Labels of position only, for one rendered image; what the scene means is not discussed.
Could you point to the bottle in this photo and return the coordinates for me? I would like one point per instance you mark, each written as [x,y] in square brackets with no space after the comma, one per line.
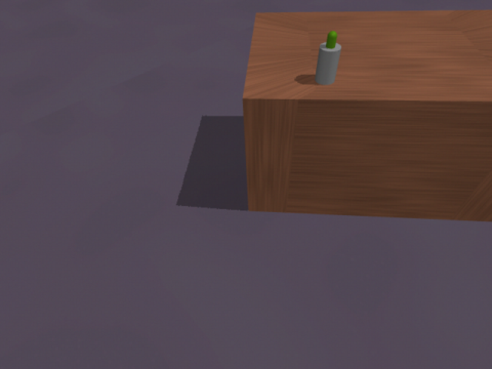
[328,58]

